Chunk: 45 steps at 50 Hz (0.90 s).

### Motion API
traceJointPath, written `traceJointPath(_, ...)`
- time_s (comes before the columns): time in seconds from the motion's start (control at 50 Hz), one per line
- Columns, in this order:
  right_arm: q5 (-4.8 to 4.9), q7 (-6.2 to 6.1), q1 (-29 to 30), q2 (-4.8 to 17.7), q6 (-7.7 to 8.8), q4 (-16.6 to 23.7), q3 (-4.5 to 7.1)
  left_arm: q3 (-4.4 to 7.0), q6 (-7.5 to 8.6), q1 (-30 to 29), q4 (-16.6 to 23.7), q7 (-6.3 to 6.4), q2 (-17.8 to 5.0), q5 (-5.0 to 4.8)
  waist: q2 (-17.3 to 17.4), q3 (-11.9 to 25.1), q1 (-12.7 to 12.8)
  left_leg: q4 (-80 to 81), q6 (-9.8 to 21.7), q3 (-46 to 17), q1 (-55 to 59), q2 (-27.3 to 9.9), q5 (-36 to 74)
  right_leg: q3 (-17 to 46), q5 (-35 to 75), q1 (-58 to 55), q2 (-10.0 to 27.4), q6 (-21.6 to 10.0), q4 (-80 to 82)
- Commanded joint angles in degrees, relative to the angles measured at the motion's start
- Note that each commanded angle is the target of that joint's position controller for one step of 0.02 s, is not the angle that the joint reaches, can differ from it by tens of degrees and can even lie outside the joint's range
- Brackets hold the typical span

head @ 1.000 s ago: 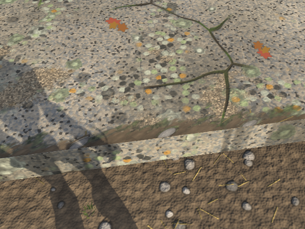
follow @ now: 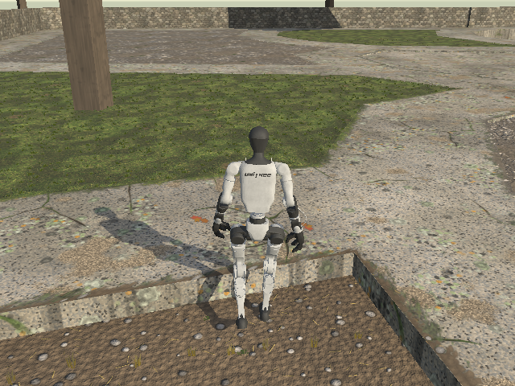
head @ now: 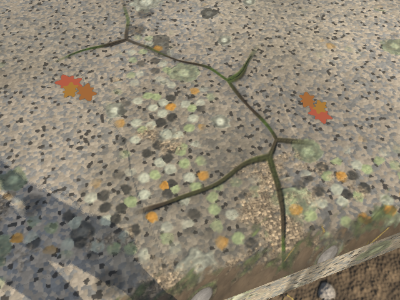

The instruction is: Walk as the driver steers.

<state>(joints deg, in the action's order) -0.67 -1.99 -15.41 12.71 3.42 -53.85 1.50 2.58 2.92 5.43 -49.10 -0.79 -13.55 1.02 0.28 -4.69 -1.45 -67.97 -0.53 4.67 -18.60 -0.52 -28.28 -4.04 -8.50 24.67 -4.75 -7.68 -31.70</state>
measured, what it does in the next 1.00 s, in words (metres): steps on the spot: left foot, then right foot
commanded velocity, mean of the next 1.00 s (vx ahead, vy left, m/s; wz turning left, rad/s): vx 0.19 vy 0.00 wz -0.20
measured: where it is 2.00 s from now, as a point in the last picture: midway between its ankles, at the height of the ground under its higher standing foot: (126, 216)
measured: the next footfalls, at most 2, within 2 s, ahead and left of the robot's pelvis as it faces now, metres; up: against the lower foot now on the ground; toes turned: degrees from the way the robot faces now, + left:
left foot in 0.42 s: +0.08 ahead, +0.12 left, +0.00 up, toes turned -19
right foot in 0.80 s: +0.02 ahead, -0.08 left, +0.00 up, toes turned -14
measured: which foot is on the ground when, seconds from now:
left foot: up 0.00-0.40, down 0.42-0.80, up 0.82-1.00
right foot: down 0.00-0.44, up 0.46-0.78, down 0.80-1.00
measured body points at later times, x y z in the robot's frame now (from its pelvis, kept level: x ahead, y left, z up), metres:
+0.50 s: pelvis +0.04 +0.03 +0.02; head +0.07 +0.05 +0.46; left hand +0.21 +0.27 -0.12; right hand +0.05 -0.25 -0.10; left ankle +0.05 +0.13 -0.72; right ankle +0.06 -0.05 -0.69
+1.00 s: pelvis +0.07 +0.02 +0.02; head +0.08 +0.01 +0.47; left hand +0.18 +0.26 -0.11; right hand +0.11 -0.26 -0.11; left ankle +0.09 +0.12 -0.64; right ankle -0.02 -0.07 -0.72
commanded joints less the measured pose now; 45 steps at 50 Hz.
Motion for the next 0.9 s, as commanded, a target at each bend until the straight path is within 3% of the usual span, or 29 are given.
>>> traceJointPath(0.02,-1.47,-0.21,-1.1,6.2,-0.60,4.2,1.31,2.21,-1.69,4.6,2.6,1.31,-7.0,-1.52,-0.4,9.1,1.4,-5.7,-1.3,-6.4,-13.9,-2.9,3.8,19.5,42.6,-17.6,17.7,-11.0,10.9)
traceJointPath(0.04,-1.95,-0.19,-2.4,6.2,-1.75,4.2,1.37,1.83,-1.94,3.7,3.0,1.46,-6.1,-1.40,-1.6,8.7,0.4,-3.5,-1.7,-6.3,-11.0,-2.8,4.8,17.4,40.6,-13.6,15.7,-9.8,11.9)
traceJointPath(0.08,-1.82,-0.21,-3.5,5.1,-3.31,4.4,1.20,2.25,-1.80,4.4,3.1,1.17,-7.8,-0.48,-2.0,10.2,-0.2,-1.0,-2.4,-5.4,-8.6,-1.5,6.2,16.0,41.2,-10.6,13.8,-8.7,11.5)
traceJointPath(0.12,-1.54,-0.37,-2.6,4.8,-3.85,5.2,1.20,2.87,-1.81,5.7,3.2,1.02,-9.5,-0.12,-2.2,11.4,0.1,2.1,-2.7,-5.6,-9.2,-1.3,7.4,16.9,38.0,-10.4,13.3,-7.9,11.3)
traceJointPath(0.22,-1.14,-1.19,0.3,4.5,-5.46,6.6,1.47,3.23,-3.40,5.1,4.7,1.58,-9.0,0.59,-7.2,11.5,1.6,6.8,-2.9,-5.6,-8.9,-0.2,7.2,22.4,12.5,-7.9,11.3,-5.6,12.7)
traceJointPath(0.24,-1.05,-1.44,1.1,4.6,-5.63,7.2,1.46,3.26,-3.73,5.1,4.8,1.70,-8.8,0.80,-6.7,10.7,2.0,8.9,-2.9,-5.9,-8.6,0.1,6.8,23.8,7.3,-7.2,10.9,-5.1,13.3)
traceJointPath(0.28,-0.63,-1.71,4.7,4.8,-5.41,8.9,1.39,3.66,-4.31,6.3,4.5,1.85,-10.0,0.82,-6.2,8.4,3.5,16.4,-2.5,-6.4,-7.7,1.1,6.0,26.8,1.1,-7.7,10.4,-3.9,15.0)
traceJointPath(0.32,0.12,-2.13,4.2,4.9,-4.96,9.1,1.31,3.94,-4.73,6.9,4.0,1.82,-10.2,0.91,-8.0,8.3,3.9,22.8,-1.6,-6.9,-4.8,2.8,4.3,29.7,1.9,-10.3,11.0,-3.4,14.8)
traceJointPath(0.36,0.94,-2.46,1.6,5.0,-4.43,9.1,1.27,3.76,-5.27,6.5,4.0,1.88,-9.0,0.75,-9.2,9.1,3.2,29.2,-0.3,-6.8,-0.4,4.6,2.2,32.0,7.6,-12.4,11.1,-2.9,13.7)
traceJointPath(0.4,1.19,-2.50,-1.1,5.9,-3.57,8.8,1.40,3.88,-5.57,5.8,4.1,1.55,-9.5,-0.03,-7.9,8.8,1.1,41.7,1.6,-7.1,4.3,4.5,5.9,33.6,4.4,-13.7,10.3,-1.4,12.8)
traceJointPath(0.42,0.62,-2.59,-3.2,6.7,-3.06,8.2,1.60,3.64,-5.63,5.5,4.4,1.74,-8.7,-0.61,-5.8,8.7,0.3,49.6,2.7,-8.7,10.5,2.0,11.3,31.9,-0.2,-9.8,8.2,0.8,10.9)
traceJointPath(0.44,-0.60,-2.80,-0.9,10.1,-2.93,9.1,2.20,2.79,-5.53,7.8,4.5,1.91,-5.4,-1.17,4.1,8.5,2.5,55.6,6.0,-19.2,14.8,-8.6,11.9,25.0,-13.4,-3.4,2.7,4.0,1.4)
traceJointPath(0.46,-1.75,-2.45,3.7,13.7,-3.04,11.0,2.93,3.29,-5.21,5.1,5.8,2.36,-7.0,-1.22,14.0,3.9,1.9,57.4,13.7,-33.0,10.1,-21.7,31.3,10.5,-22.2,6.2,-7.6,6.5,-13.5)
traceJointPath(0.48,-1.68,-2.15,3.2,10.6,-2.95,10.6,2.49,3.95,-5.03,6.0,4.6,2.26,-9.9,1.16,7.3,4.8,2.8,53.5,17.6,-29.1,5.6,-23.2,45.9,11.0,-24.9,1.5,-3.4,7.1,-27.3)
traceJointPath(0.5,-0.77,-1.85,5.4,7.8,-2.88,10.9,1.72,4.11,-5.13,8.6,3.0,1.83,-9.3,1.05,3.4,5.3,4.8,51.6,16.6,-22.7,4.8,-19.2,48.7,11.6,-22.0,-0.3,-3.0,7.3,-31.8)
traceJointPath(0.52,-0.68,-1.65,7.0,7.1,-2.98,11.0,1.56,4.00,-5.46,9.8,2.0,1.64,-8.6,1.07,2.3,4.7,5.5,50.4,14.0,-17.2,4.8,-14.9,48.5,11.4,-18.6,-0.5,-3.1,7.9,-34.8)
traceJointPath(0.56,-1.24,-1.42,5.5,6.6,-2.83,10.8,1.25,3.32,-6.01,9.9,1.2,0.92,-7.1,1.34,7.0,5.4,3.9,51.7,11.2,-14.3,9.6,-10.1,34.1,11.3,-14.2,2.4,-2.8,8.9,-34.2)
traceJointPath(0.6,-1.39,-0.66,1.1,5.0,-2.40,8.4,0.65,2.01,-5.70,6.6,1.2,0.48,-4.8,1.08,9.3,3.1,1.1,54.6,10.6,-15.9,13.2,-8.2,20.2,11.1,-13.0,4.1,-1.9,9.5,-24.6)
traceJointPath(0.66,-0.70,-0.30,-2.8,8.7,-1.90,5.9,1.82,0.90,-4.32,0.7,2.1,0.89,-4.0,1.15,8.8,2.3,-1.2,54.4,11.8,-19.8,18.5,-8.7,22.1,3.7,-15.8,2.4,0.8,10.5,-10.7)
traceJointPath(0.7,-1.17,0.26,-4.3,10.6,-2.02,4.8,2.70,0.50,-3.41,-0.1,2.2,1.46,-3.5,0.28,9.6,3.0,-1.8,52.5,12.2,-20.9,18.0,-8.7,25.2,2.5,-18.9,-2.4,0.2,9.8,-2.9)
traceJointPath(0.74,-1.09,0.83,-3.8,10.8,-2.26,4.3,3.32,0.46,-2.50,2.0,1.9,2.12,-3.8,-0.60,10.2,3.2,-0.2,51.0,11.9,-22.2,16.1,-8.5,27.9,1.5,-14.6,-7.6,-0.1,8.1,6.1)
traceJointPath(0.76,-0.47,0.98,-2.1,10.3,-2.38,4.5,3.44,0.30,-1.92,4.7,1.1,2.53,-3.2,-0.64,9.1,4.0,1.8,49.4,10.9,-21.9,13.5,-7.5,28.8,1.1,-7.7,-13.4,0.2,7.1,13.2)
traceJointPath(0.78,0.17,1.05,-0.3,8.8,-2.25,5.0,3.21,0.35,-1.19,7.1,0.3,3.02,-3.3,-0.38,7.4,5.7,3.3,47.1,9.4,-21.3,8.5,-6.4,28.7,2.6,-1.7,-22.0,2.1,6.2,17.6)
traceJointPath(0.8,0.88,1.09,1.7,5.9,-1.65,6.2,2.51,0.79,-0.33,10.0,-0.2,3.60,-5.6,0.51,3.5,8.8,5.0,42.6,7.3,-19.3,0.1,-4.4,23.9,7.0,-1.8,-32.8,7.8,5.2,17.3)
traceJointPath(0.82,1.42,1.39,5.1,1.4,-1.00,8.6,1.40,1.38,0.14,13.9,-0.5,4.04,-9.7,1.68,-7.3,10.0,7.1,31.4,4.8,-12.5,-12.9,1.9,9.0,18.8,-5.4,-41.0,18.7,2.3,18.9)
traceJointPath(0.84,0.67,0.87,5.8,3.8,-1.18,10.5,1.69,2.94,-0.52,14.1,-1.6,3.66,-14.7,1.50,-15.2,6.1,7.3,22.8,4.8,-5.1,-17.6,3.9,-3.8,26.1,-8.6,-33.4,26.6,-3.9,21.9)
traceJointPath(0.86,-0.18,0.74,6.5,7.5,-1.71,9.3,2.80,2.23,-0.40,12.5,-0.7,3.17,-10.4,1.97,-7.7,1.0,6.4,13.9,4.4,-6.3,-20.4,0.0,-2.5,25.5,-14.6,-30.0,26.5,-5.8,24.0)
traceJointPath(0.88,-0.70,1.18,4.4,6.8,-2.04,8.1,3.01,1.38,-0.16,10.3,-0.3,2.79,-7.3,1.48,-5.1,-1.8,4.7,10.1,4.1,-7.1,-21.5,-1.1,0.7,22.5,-18.0,-27.1,24.0,-4.9,25.4)
traceJointPath(0.9,-1.01,1.71,2.3,5.9,-2.26,7.3,3.04,0.81,0.07,7.9,0.4,2.82,-5.7,1.31,-5.5,-3.4,2.9,8.5,3.4,-7.4,-21.2,-1.9,4.4,18.2,-15.1,-24.8,21.5,-3.4,26.6)
Velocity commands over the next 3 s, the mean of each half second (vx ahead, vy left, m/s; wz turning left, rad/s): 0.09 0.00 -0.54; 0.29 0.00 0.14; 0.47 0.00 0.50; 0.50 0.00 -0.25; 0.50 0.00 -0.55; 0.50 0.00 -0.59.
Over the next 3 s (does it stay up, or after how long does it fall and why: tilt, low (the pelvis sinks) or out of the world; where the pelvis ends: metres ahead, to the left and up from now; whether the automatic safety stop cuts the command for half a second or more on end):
stays up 1.19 0.15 0.20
